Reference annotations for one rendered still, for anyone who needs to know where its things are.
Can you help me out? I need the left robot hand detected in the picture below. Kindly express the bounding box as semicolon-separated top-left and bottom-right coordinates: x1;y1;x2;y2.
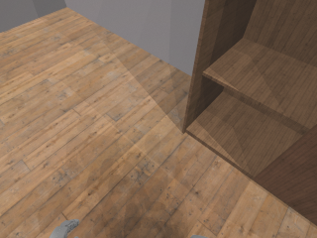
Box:
49;219;79;238

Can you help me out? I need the wardrobe door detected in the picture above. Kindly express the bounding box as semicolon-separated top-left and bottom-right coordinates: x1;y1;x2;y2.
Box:
254;124;317;224

